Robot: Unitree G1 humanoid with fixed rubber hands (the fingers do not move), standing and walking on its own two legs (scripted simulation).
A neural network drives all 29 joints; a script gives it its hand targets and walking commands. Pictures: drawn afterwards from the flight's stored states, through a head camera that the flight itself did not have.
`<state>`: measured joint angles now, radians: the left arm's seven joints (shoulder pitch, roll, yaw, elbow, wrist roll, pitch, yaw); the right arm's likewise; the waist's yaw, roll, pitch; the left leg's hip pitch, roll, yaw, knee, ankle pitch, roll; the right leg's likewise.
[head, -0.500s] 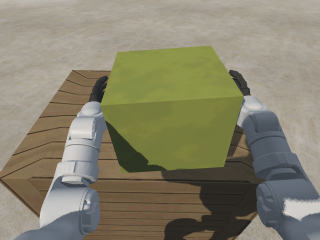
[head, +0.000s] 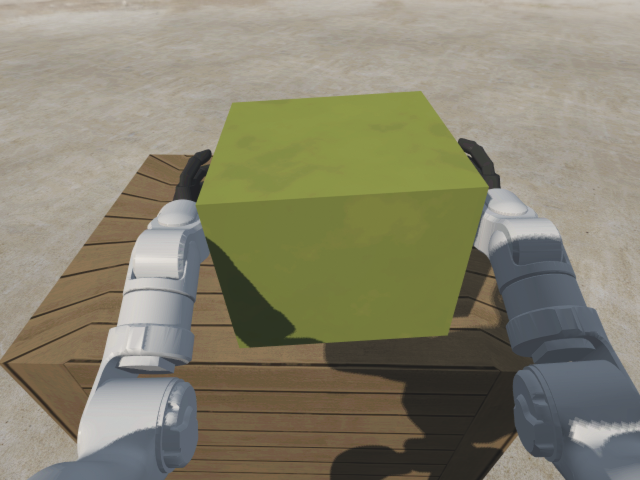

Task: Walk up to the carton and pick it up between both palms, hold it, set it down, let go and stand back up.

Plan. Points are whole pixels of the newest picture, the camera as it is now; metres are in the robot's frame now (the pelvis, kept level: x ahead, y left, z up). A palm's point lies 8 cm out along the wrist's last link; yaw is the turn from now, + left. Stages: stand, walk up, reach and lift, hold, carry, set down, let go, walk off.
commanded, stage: hold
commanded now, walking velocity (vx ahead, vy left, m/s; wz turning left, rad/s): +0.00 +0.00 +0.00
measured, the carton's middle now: (334, 213) +0.43 +0.01 +0.17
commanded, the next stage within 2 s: none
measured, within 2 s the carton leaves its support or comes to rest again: neither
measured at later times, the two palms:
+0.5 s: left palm (189, 208) +0.38 +0.18 +0.20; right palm (484, 197) +0.40 -0.17 +0.22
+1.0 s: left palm (190, 208) +0.38 +0.18 +0.20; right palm (485, 197) +0.40 -0.17 +0.22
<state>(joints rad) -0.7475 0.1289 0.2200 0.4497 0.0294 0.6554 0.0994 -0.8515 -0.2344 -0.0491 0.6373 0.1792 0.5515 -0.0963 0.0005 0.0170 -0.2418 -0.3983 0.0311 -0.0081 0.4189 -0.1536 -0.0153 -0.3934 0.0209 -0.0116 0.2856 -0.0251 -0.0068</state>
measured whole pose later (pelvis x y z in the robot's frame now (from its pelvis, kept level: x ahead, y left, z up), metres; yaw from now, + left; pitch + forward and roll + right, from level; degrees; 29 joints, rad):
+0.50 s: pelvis +0.00 +0.00 +0.00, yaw +0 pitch +7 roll -1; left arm -0.74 0.13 0.22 0.41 0.03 0.69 0.09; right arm -0.85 -0.23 -0.05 0.59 0.18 0.60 -0.10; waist 0.00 0.02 -0.24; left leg -0.40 0.03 -0.01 0.42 -0.15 -0.02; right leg -0.39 0.02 -0.01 0.29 -0.03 -0.01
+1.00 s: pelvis +0.00 +0.00 +0.00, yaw +0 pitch +7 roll -1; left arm -0.74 0.13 0.22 0.41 0.03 0.70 0.09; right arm -0.85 -0.23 -0.05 0.59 0.18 0.60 -0.11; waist 0.00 0.03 -0.25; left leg -0.40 0.03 -0.01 0.42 -0.15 -0.01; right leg -0.39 0.02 -0.01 0.29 -0.03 -0.01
